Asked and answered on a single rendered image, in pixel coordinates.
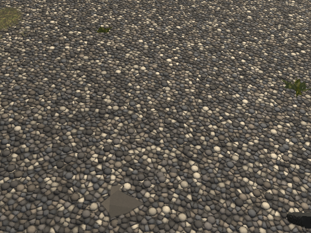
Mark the right robot hand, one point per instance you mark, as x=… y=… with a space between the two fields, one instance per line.
x=300 y=219

